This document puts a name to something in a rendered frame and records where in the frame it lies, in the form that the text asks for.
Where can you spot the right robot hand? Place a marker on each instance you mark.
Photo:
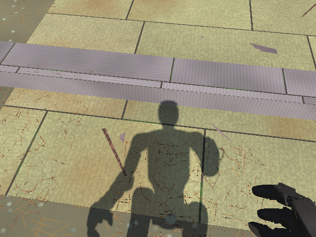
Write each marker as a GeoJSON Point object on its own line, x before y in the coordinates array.
{"type": "Point", "coordinates": [299, 221]}

